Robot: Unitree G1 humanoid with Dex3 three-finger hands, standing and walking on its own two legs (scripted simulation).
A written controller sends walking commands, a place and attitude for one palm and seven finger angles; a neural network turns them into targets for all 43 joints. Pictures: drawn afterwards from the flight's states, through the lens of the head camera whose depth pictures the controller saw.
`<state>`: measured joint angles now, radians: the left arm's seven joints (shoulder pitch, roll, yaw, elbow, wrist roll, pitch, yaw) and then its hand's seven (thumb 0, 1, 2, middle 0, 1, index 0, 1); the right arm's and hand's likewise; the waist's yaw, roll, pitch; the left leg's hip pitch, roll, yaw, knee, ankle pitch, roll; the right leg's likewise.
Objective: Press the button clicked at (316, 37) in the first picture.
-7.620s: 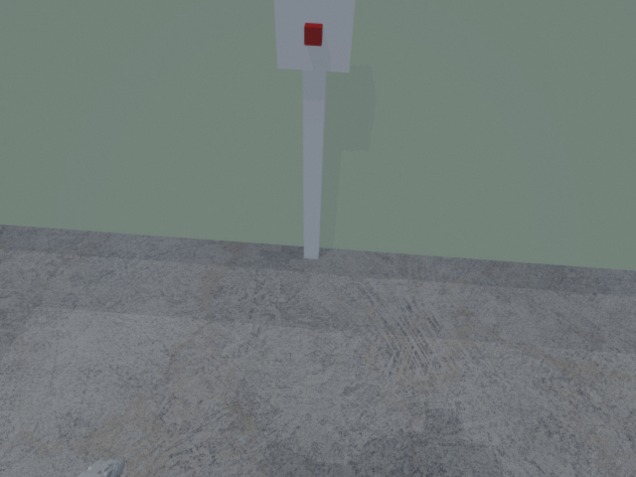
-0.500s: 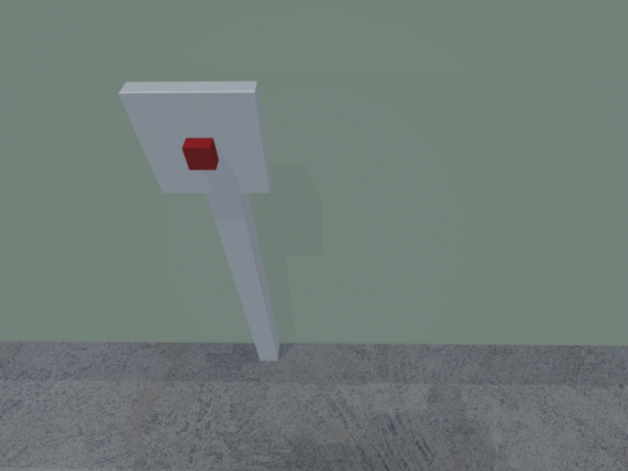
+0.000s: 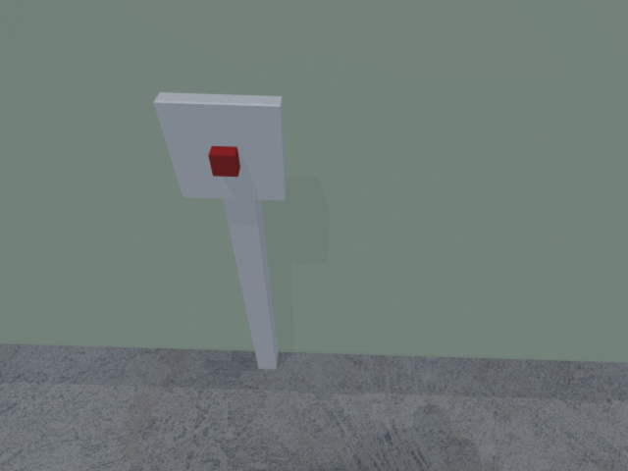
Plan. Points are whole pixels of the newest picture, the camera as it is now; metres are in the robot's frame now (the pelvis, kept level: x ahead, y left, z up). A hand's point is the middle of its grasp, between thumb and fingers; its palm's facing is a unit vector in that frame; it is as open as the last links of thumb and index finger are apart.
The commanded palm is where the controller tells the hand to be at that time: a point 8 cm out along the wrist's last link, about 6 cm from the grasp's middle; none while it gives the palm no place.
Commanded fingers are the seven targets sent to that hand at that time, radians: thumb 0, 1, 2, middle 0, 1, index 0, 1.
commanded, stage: come to a stop and stand still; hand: left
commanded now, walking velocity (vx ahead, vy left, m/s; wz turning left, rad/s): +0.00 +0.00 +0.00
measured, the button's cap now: (225, 160) +0.53 +0.18 +0.11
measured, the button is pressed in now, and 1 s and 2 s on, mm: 0 0 0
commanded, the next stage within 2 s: look again from close up in 0.28 s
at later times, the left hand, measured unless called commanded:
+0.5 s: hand out of the picture +0.01 +0.18 -0.18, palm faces +0.01 -0.98 -0.20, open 7.3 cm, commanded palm none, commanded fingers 0.00 0.90 0.90 -0.20 -0.30 -0.20 -0.30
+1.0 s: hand out of the picture +0.10 +0.25 -0.15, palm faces +0.02 -0.94 -0.33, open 7.4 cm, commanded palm none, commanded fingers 0.00 0.90 0.90 -0.20 -0.30 -0.20 -0.30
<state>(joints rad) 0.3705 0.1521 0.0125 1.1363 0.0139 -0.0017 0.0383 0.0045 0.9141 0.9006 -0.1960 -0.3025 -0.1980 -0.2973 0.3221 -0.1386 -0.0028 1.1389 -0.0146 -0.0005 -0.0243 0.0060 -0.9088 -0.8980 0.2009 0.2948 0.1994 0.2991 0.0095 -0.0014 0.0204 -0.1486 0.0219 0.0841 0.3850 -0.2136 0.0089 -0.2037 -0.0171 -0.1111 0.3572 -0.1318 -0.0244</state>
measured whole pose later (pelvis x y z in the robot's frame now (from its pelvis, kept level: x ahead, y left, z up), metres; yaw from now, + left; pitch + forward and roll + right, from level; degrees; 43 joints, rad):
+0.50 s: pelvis +0.01 +0.01 -0.01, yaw +0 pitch -1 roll +0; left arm 0.33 0.16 0.00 1.05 0.02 0.00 0.04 0.01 0.92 0.90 -0.20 -0.30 -0.20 -0.30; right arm 0.33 -0.14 -0.01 1.05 -0.03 -0.01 -0.03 0.01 -0.91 -0.90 0.20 0.30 0.20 0.30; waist -0.02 -0.01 0.00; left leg -0.21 0.01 0.08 0.50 -0.28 0.02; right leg -0.27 -0.04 -0.11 0.50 -0.22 -0.01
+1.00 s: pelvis +0.01 +0.01 +0.00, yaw +1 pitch -3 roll +0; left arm 0.15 0.31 0.01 1.04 0.01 -0.01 0.01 0.01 0.91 0.90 -0.20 -0.30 -0.20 -0.30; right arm 0.15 -0.33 0.00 1.04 -0.02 -0.01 0.00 0.01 -0.91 -0.90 0.20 0.30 0.20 0.30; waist 0.00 0.00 0.00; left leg -0.12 0.00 0.08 0.40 -0.23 0.02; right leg -0.19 -0.04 -0.11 0.41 -0.17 -0.01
